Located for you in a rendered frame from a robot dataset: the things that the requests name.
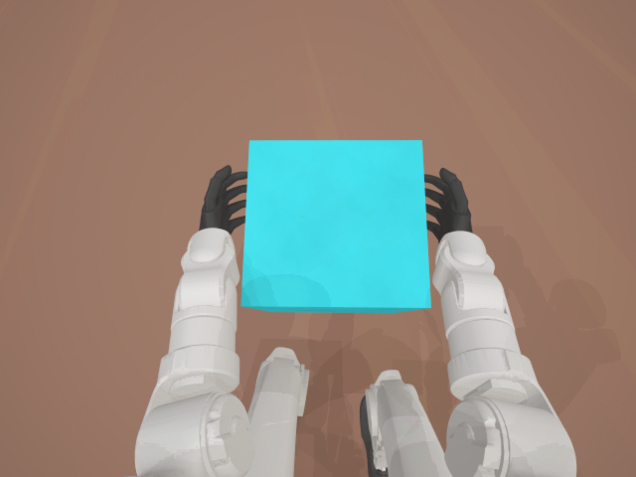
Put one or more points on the carton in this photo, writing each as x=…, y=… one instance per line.
x=335, y=226

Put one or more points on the left robot upper arm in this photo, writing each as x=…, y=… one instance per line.
x=203, y=436

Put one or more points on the right robot upper arm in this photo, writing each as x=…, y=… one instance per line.
x=488, y=437

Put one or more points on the left robot thigh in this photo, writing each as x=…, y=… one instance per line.
x=279, y=396

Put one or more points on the left robot forearm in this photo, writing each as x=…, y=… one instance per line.
x=202, y=352

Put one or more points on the robot left hand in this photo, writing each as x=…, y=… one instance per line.
x=216, y=212

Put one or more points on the robot right hand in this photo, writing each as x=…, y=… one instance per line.
x=455, y=215

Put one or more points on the right robot forearm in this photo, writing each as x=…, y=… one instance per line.
x=485, y=356

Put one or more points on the robot left shin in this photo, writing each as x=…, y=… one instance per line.
x=279, y=352

